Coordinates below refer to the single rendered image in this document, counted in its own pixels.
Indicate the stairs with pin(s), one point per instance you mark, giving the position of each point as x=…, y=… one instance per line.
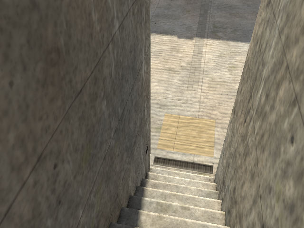
x=173, y=199

